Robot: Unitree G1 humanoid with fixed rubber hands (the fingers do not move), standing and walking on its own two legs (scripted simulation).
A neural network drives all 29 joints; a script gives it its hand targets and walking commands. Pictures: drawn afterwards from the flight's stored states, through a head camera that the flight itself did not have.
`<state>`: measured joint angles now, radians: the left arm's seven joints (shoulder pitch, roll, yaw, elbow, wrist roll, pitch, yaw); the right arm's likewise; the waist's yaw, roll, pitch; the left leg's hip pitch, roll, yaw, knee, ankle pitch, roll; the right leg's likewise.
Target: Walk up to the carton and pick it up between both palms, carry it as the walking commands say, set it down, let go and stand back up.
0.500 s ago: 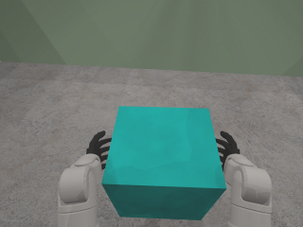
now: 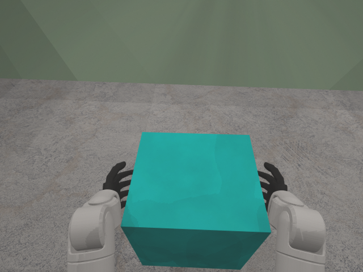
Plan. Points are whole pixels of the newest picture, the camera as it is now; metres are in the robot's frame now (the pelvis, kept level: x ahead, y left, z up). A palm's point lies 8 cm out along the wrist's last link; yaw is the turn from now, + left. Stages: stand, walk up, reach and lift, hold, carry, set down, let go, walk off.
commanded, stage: carry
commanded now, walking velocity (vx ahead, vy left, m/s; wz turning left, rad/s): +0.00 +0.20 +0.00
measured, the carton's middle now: (193, 203) +0.29 -0.01 +0.02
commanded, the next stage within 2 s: none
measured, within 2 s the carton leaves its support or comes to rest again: neither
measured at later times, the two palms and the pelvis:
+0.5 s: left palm (72, 215) +0.22 +0.22 +0.09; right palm (248, 231) +0.20 -0.10 +0.09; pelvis -0.04 +0.08 +0.00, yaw -4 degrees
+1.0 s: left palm (12, 237) +0.18 +0.31 +0.08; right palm (197, 265) +0.15 -0.01 +0.07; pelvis -0.09 +0.19 +0.00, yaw -7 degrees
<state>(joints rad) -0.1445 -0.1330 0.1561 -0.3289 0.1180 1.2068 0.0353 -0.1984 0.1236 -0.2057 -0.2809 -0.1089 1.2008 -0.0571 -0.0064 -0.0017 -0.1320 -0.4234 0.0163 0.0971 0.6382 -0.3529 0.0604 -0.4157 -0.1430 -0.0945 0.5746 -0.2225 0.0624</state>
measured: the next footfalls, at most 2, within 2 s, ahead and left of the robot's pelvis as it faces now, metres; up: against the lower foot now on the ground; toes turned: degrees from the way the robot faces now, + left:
right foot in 0.36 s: +0.00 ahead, -0.08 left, +0.00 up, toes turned -12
left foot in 0.60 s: +0.03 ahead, +0.22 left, +0.00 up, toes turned +3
